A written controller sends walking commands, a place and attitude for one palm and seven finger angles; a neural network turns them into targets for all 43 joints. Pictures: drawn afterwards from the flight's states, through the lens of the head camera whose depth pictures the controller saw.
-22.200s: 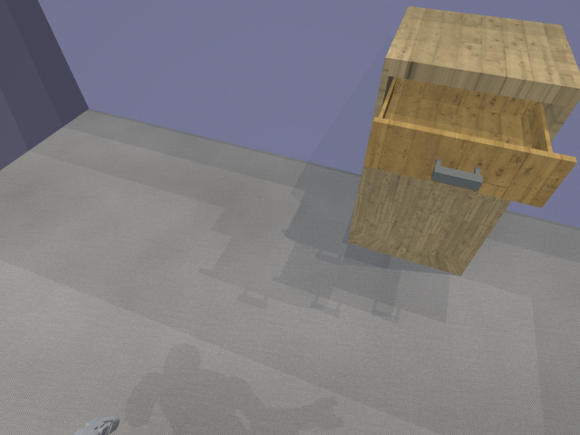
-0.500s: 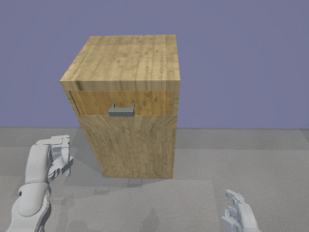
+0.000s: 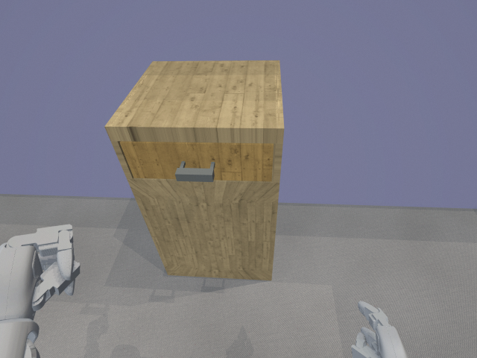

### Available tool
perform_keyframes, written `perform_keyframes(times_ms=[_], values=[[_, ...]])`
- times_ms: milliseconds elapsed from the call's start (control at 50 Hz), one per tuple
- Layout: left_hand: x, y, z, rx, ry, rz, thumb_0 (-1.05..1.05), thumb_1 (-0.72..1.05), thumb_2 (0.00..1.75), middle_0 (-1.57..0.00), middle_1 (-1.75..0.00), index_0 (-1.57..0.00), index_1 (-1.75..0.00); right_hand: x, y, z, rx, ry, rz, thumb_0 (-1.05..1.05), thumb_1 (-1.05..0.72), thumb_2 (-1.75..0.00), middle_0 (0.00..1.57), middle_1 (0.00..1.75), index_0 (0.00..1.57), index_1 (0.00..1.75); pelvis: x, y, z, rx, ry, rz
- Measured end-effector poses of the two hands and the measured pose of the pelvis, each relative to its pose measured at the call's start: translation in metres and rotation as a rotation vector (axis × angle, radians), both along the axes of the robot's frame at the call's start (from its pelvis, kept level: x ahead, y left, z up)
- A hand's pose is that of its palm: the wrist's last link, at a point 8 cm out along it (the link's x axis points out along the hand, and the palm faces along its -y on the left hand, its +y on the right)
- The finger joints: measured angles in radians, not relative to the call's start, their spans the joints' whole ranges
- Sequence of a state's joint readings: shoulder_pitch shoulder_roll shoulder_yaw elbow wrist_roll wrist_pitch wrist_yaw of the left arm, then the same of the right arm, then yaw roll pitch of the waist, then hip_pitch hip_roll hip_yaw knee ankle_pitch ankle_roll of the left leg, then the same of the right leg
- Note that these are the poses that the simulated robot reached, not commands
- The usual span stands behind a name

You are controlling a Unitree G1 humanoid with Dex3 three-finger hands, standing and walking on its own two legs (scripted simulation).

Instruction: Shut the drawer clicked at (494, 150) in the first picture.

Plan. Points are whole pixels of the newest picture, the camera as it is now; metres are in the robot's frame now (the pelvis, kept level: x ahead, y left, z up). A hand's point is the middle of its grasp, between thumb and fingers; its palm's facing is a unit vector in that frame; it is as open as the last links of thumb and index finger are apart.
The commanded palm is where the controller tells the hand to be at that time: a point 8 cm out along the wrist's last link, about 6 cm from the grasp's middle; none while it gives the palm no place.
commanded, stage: step back with the hand held close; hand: left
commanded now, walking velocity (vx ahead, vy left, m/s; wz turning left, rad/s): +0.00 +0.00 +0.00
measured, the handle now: (196, 169) +0.61 +0.21 -0.07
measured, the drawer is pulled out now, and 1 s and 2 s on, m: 0.00 0.00 0.00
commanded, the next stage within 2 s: stop stepping back and stand still in 1.30 s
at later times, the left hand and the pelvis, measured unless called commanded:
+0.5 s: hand (53, 274) +0.17 +0.26 +0.15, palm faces +0.26 -0.82 -0.50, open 3.2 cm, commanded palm +0.10 +0.31 +0.17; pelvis -0.03 +0.03 +0.00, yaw -1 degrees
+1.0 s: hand out of the picture +0.08 +0.28 +0.16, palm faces +0.38 -0.82 -0.42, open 3.2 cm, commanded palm +0.02 +0.33 +0.17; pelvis -0.10 +0.04 -0.02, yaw +2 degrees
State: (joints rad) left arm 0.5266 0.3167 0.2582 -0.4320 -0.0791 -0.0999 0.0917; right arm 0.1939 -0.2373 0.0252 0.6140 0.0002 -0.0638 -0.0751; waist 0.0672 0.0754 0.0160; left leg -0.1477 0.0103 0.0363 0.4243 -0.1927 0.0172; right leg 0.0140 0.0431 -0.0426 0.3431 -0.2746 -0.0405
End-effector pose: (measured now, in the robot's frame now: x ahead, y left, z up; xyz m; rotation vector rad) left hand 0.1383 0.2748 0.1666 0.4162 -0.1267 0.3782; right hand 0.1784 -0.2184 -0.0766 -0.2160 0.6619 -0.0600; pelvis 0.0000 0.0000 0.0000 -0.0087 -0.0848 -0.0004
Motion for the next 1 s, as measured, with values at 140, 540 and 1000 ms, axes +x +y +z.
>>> perform_keyframes(times_ms=[140, 540, 1000], values=[[0.008, 0.003, 0.011, 0.076, -0.028, -0.044, 0.01, 0.89, 0.9, -1.4, -1.6, -1.41, -1.6, -0.004, -0.004, 0.003, -0.003, 0.02, -0.03, 0.02, -0.91, -0.9, 0.2, 0.3, 0.2, 0.3, -0.001, 0.002, 0.0, -0.01, 0.038, -0.006], [-0.013, 0.028, 0.007, 0.142, 0.03, -0.119, 0.01, 0.89, 0.9, -1.4, -1.6, -1.41, -1.6, -0.055, 0.008, -0.006, -0.035, 0.122, -0.126, 0.02, -0.91, -0.9, 0.2, 0.3, 0.2, 0.3, -0.037, 0.031, -0.004, -0.017, 0.103, -0.019], [-0.094, 0.044, 0.006, 0.129, -0.158, -0.073, 0.01, 0.89, 0.9, -1.41, -1.6, -1.41, -1.6, -0.12, 0.02, -0.012, -0.102, 0.114, -0.085, 0.01, -0.91, -0.9, 0.2, 0.3, 0.2, 0.3, -0.103, 0.043, -0.019, -0.048, 0.088, 0.028]])
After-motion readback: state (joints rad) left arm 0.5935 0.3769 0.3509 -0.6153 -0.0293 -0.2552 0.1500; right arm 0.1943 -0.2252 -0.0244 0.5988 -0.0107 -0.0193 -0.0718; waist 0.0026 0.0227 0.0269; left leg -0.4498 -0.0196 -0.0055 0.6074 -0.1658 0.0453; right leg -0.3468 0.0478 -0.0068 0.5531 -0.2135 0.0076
